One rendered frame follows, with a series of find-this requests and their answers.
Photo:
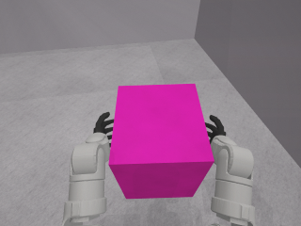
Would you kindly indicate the robot left hand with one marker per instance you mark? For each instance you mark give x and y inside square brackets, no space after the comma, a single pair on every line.
[101,124]

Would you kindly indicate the robot right hand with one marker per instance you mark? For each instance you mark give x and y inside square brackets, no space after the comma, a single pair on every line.
[218,130]

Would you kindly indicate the robot left forearm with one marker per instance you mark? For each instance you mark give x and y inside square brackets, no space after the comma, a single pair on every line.
[86,199]

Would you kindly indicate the robot right forearm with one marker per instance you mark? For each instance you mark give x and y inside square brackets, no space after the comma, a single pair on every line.
[232,200]

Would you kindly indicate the carton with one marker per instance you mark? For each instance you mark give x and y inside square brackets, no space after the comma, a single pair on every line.
[160,146]

